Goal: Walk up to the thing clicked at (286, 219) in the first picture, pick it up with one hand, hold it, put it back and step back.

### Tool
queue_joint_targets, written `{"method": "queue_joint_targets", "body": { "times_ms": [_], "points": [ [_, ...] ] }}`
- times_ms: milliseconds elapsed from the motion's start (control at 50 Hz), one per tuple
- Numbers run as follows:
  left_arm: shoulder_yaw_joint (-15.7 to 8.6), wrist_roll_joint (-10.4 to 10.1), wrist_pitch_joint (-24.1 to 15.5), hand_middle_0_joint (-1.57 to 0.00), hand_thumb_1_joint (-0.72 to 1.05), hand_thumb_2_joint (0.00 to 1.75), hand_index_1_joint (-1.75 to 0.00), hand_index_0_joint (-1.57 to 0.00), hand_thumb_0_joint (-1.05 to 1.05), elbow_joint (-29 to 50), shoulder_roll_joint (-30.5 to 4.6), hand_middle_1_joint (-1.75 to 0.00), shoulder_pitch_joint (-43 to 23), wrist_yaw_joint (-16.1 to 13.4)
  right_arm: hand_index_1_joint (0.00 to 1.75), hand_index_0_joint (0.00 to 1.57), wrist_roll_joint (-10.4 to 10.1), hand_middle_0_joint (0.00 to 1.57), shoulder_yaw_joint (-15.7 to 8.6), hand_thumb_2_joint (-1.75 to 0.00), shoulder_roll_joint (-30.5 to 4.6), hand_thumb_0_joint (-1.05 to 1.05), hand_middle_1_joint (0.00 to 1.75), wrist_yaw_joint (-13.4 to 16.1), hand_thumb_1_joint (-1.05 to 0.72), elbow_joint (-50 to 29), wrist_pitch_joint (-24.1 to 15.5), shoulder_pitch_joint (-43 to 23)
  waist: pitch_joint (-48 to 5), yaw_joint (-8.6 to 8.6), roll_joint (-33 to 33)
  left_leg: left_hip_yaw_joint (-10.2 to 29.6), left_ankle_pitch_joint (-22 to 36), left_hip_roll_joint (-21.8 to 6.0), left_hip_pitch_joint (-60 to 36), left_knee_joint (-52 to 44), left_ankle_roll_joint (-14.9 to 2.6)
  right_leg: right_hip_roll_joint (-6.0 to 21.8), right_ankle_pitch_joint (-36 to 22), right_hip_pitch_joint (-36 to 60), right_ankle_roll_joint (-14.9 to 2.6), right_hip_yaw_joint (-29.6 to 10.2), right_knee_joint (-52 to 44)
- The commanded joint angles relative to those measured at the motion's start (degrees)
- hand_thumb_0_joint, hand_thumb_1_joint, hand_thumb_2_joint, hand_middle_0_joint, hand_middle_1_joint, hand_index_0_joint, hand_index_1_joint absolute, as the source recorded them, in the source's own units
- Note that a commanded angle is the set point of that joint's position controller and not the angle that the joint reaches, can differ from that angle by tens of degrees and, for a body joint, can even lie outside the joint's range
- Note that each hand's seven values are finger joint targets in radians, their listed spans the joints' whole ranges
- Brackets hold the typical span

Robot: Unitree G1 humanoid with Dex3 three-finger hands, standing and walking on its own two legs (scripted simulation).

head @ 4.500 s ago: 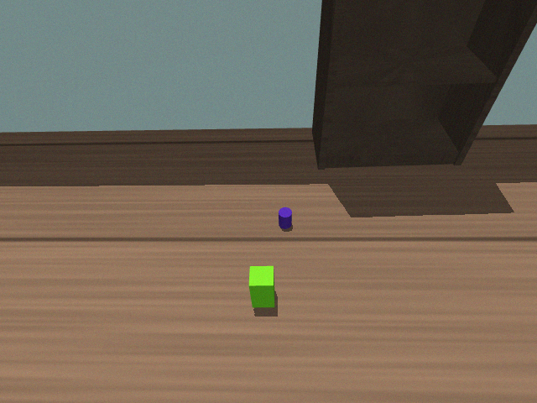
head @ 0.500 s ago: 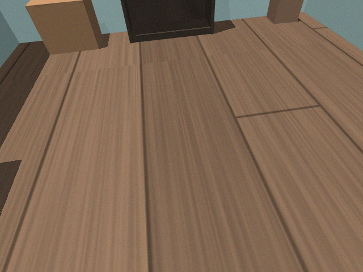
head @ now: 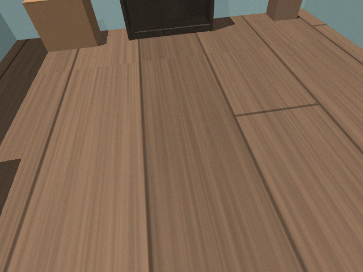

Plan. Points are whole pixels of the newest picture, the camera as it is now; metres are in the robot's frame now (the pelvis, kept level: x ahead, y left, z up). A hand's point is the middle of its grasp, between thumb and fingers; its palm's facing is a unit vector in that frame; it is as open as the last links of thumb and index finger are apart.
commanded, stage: stand
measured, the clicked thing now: out of the picture -0.07 +1.00 -0.74
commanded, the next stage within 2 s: none
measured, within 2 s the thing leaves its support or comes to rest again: neither
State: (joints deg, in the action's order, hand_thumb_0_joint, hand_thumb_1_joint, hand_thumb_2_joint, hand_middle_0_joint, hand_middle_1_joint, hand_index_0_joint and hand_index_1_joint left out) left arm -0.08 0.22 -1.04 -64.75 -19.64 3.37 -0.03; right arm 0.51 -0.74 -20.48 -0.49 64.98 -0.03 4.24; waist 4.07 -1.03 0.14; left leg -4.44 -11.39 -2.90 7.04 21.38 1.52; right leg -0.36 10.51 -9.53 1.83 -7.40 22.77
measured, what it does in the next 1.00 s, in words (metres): stands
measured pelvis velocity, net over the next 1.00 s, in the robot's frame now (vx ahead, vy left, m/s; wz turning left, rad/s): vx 0.00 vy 0.01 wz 0.04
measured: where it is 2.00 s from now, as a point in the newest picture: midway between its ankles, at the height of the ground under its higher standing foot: outside the picture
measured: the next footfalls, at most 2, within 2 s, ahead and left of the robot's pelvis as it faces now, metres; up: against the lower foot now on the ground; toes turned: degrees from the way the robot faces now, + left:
none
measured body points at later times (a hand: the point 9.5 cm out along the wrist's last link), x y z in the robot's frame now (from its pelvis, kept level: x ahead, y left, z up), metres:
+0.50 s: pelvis -0.01 +0.00 +0.00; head +0.00 +0.00 +0.45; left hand +0.05 +0.30 -0.13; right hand +0.07 -0.30 -0.13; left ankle +0.00 +0.14 -0.74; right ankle +0.03 -0.14 -0.74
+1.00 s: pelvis +0.00 +0.01 +0.00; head +0.01 +0.01 +0.45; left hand +0.07 +0.31 -0.13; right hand +0.09 -0.29 -0.13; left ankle +0.00 +0.14 -0.74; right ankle +0.03 -0.14 -0.74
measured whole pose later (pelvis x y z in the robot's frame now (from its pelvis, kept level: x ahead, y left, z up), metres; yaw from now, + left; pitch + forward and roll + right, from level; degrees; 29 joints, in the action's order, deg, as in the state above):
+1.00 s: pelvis +0.00 +0.01 +0.00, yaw +2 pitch -3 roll +0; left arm 0.0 0.5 -0.7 -64.0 -19.9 6.0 0.2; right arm 0.6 -0.6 -20.1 -0.6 65.0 -0.3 5.9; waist 2.9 -0.4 0.4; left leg -2.3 -10.4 -1.7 6.9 19.8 1.0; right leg 1.0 9.9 -7.9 2.3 -5.3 20.1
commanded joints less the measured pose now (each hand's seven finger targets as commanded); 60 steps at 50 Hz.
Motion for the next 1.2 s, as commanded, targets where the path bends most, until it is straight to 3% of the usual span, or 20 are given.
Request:
{"method": "queue_joint_targets", "body": {
  "times_ms": [0, 80, 220, 300, 320, 400, 460, 600, 720, 820, 940, 980, 1040, 1100, 1180],
  "points": [
    [-2.19, 0.05, -0.89, -0.20, 0.90, 0.90, -0.30, -0.20, 0.00, 2.58, -12.45, -0.30, -1.74, -0.64, 0.30, 0.20, 0.00, 0.20, -2.60, -0.90, -12.33, 0.00, 0.30, 0.44, -0.90, -3.13, -1.51, -3.47, -6.94, 0.33, -0.64, 5.66, 4.87, -5.32, -3.72, -4.30, -2.27, 5.61, -11.99, 0.42, -2.70, -3.00, -3.82],
    [-2.25, 0.17, -0.97, -0.20, 0.90, 0.90, -0.30, -0.20, 0.00, 2.62, -12.69, -0.30, -2.14, -0.59, 0.30, 0.20, 0.03, 0.20, -2.42, -0.90, -11.95, 0.00, 0.30, 0.39, -0.90, -2.86, -1.48, -2.90, -6.13, 0.07, -0.48, 5.90, 3.32, -5.34, -2.99, -5.07, -2.20, 5.81, -10.97, 0.41, -2.45, -2.79, -4.81],
    [-2.40, 0.37, -0.69, -0.20, 0.90, 0.90, -0.30, -0.20, 0.00, 2.50, -12.33, -0.30, -1.28, -0.32, 0.30, 0.20, 0.22, 0.20, -2.75, -0.90, -12.42, 0.00, 0.30, 0.27, -0.90, -2.99, -1.42, -2.70, -2.88, 0.30, -1.27, 7.71, -6.20, -5.69, -0.14, -7.83, -2.36, 5.02, -2.64, -1.71, -2.51, -2.34, -6.04],
    [-2.37, 0.37, -1.13, -0.20, 0.90, 0.90, -0.30, -0.20, 0.00, 2.59, -12.62, -0.30, -0.59, -0.33, 0.30, 0.20, 0.11, 0.20, -2.87, -0.90, -12.04, 0.00, 0.30, 0.15, -0.90, -3.18, -1.57, -2.69, -5.94, 0.12, -0.14, 6.81, 0.58, -5.26, -3.69, -5.42, -2.51, 5.98, -7.40, -1.14, -2.49, -2.60, -5.94],
    [-2.37, 0.40, -1.11, -0.20, 0.90, 0.90, -0.30, -0.20, 0.00, 2.60, -12.50, -0.30, -0.66, -0.36, 0.30, 0.20, 0.08, 0.20, -2.74, -0.90, -11.87, 0.00, 0.30, 0.20, -0.90, -2.99, -1.51, -2.13, -5.29, 0.15, 0.42, 7.03, -0.18, -5.24, -2.82, -5.58, -2.48, 5.84, -6.85, -1.05, -2.36, -2.51, -6.22],
    [-2.35, 0.53, -0.76, -0.20, 0.90, 0.90, -0.30, -0.20, 0.00, 2.79, -12.68, -0.30, -0.54, -0.37, 0.30, 0.20, 0.27, 0.20, -2.86, -0.90, -12.13, 0.00, 0.30, 0.13, -0.90, -2.94, -1.03, -1.99, -1.74, 0.14, -0.14, 7.88, -9.19, -4.97, 0.18, -6.93, -2.56, 5.35, 3.07, -4.08, -2.41, -2.60, -7.85],
    [-2.47, 0.45, -0.82, -0.20, 0.90, 0.90, -0.30, -0.20, 0.00, 2.85, -13.28, -0.30, -0.10, -0.32, 0.30, 0.20, 0.21, 0.20, -2.96, -0.90, -11.82, 0.00, 0.30, 0.04, -0.90, -2.94, -1.04, -1.14, -2.46, -0.09, 1.20, 7.84, -7.08, -4.83, -0.74, -6.15, -2.68, 5.76, 3.52, -4.22, -2.71, -3.14, -7.74],
    [-2.27, 0.30, -1.06, -0.20, 0.90, 0.90, -0.30, -0.20, 0.00, 3.22, -12.76, -0.30, 1.03, -0.36, 0.30, 0.20, 0.11, 0.20, -2.75, -0.90, -11.96, 0.00, 0.30, 0.04, -0.90, -2.81, -1.25, -0.78, -4.93, 0.18, 0.03, 7.80, -0.79, -5.02, -1.41, -5.01, -2.79, 6.11, -4.97, -1.23, -2.65, -2.32, -6.12],
    [-2.11, 0.29, -0.84, -0.20, 0.90, 0.90, -0.30, -0.20, 0.00, 3.25, -12.68, -0.30, 1.65, -0.43, 0.30, 0.20, -0.02, 0.20, -2.48, -0.90, -12.13, 0.00, 0.30, 0.13, -0.90, -2.94, -1.22, -0.84, -4.22, 0.41, -0.62, 7.77, -1.06, -4.76, -0.57, -5.42, -2.70, 6.05, -4.99, -0.90, -2.50, -1.69, -6.08],
    [-1.98, 0.23, -0.88, -0.20, 0.90, 0.90, -0.30, -0.20, 0.00, 3.48, -12.36, -0.30, 1.75, -0.49, 0.30, 0.20, -0.05, 0.20, -2.55, -0.90, -12.46, 0.00, 0.30, 0.34, -0.90, -2.90, -1.38, -0.68, -6.71, 0.48, -0.37, 7.35, 5.70, -5.08, -2.90, -3.99, -2.72, 6.52, -10.31, 0.94, -2.41, -1.25, -5.16],
    [-2.00, 0.25, -0.52, -0.20, 0.90, 0.90, -0.30, -0.20, 0.00, 3.44, -12.39, -0.30, 1.22, -0.46, 0.30, 0.20, -0.02, 0.20, -2.34, -0.90, -12.17, 0.00, 0.30, 0.41, -0.90, -3.24, -1.42, -1.05, -4.84, 0.68, -0.84, 7.81, 4.15, -5.20, -1.51, -5.39, -2.58, 6.29, -7.92, 1.15, -2.37, -0.78, -4.96],
    [-2.05, 0.31, -0.52, -0.20, 0.90, 0.90, -0.30, -0.20, 0.00, 3.34, -12.71, -0.30, 1.24, -0.44, 0.30, 0.20, -0.06, 0.20, -2.28, -0.90, -11.81, 0.00, 0.30, 0.37, -0.90, -3.33, -1.33, -1.11, -3.27, 0.53, -0.13, 7.97, 1.19, -4.85, -0.69, -5.98, -2.41, 6.04, -5.49, -0.05, -2.38, -0.77, -5.74],
    [-2.02, 0.35, -0.68, -0.20, 0.90, 0.90, -0.30, -0.20, 0.00, 3.78, -12.73, -0.30, 0.93, -0.41, 0.30, 0.20, -0.01, 0.20, -2.40, -0.90, -12.11, 0.00, 0.30, 0.36, -0.90, -3.44, -1.36, -0.93, -4.26, 0.45, -0.37, 7.51, 2.79, -4.66, -1.68, -5.25, -2.47, 6.51, -7.14, -0.18, -2.43, -1.12, -6.18],
    [-2.09, 0.33, -0.94, -0.20, 0.90, 0.90, -0.30, -0.20, 0.00, 4.01, -13.05, -0.30, 0.21, -0.58, 0.30, 0.20, -0.09, 0.20, -2.46, -0.90, -11.92, 0.00, 0.30, 0.37, -0.90, -3.50, -1.35, -0.75, -6.53, 0.03, 0.33, 7.30, 8.04, -4.95, -3.53, -3.93, -2.47, 6.83, -11.64, 1.31, -2.35, -0.75, -5.22],
    [-2.04, 0.21, -0.67, -0.20, 0.90, 0.90, -0.30, -0.20, 0.00, 3.95, -12.65, -0.30, 0.50, -0.53, 0.30, 0.20, -0.03, 0.20, -2.47, -0.90, -12.24, 0.00, 0.30, 0.49, -0.90, -3.62, -1.43, -1.27, -5.93, 0.45, -0.44, 7.26, 8.05, -4.96, -2.87, -4.58, -2.36, 6.59, -11.26, 1.87, -2.42, -0.48, -5.14]
  ]
}}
